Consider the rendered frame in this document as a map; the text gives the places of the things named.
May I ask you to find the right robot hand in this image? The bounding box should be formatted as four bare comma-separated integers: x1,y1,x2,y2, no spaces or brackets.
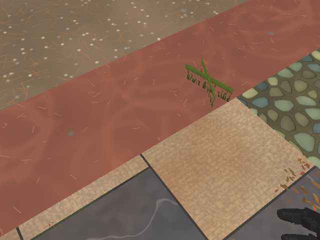
277,207,320,240

